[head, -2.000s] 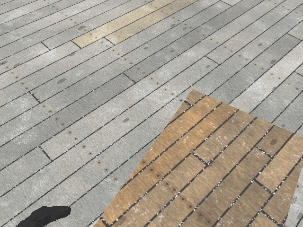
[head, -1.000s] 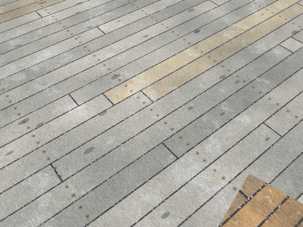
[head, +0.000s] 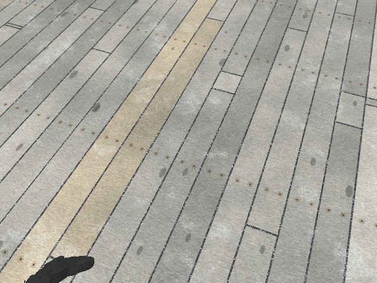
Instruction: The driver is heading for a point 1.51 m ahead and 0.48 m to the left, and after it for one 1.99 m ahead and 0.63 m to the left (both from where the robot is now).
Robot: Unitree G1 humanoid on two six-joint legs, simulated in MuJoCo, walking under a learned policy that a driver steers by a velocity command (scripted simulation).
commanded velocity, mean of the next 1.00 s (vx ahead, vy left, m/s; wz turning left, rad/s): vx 0.50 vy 0.00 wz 0.33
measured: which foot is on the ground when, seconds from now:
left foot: down 0.00-0.04, up 0.06-0.56, down 0.58-1.00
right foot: up 0.00-0.02, down 0.04-0.60, up 0.62-1.00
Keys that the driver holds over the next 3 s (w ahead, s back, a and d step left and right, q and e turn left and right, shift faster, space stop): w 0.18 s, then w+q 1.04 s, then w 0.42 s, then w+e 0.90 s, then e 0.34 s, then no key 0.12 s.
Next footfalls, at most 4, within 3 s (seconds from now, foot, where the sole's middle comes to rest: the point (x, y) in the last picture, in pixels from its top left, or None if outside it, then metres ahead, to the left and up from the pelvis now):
0.04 right None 0.18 -0.13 -0.77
0.58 left None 0.47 0.14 -0.77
1.06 right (164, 200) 0.80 0.03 -0.77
1.56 left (68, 195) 0.86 0.41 -0.77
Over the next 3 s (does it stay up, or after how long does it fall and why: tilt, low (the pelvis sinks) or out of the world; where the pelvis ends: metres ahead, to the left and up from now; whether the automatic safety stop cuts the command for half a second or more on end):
stays up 1.42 0.55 0.00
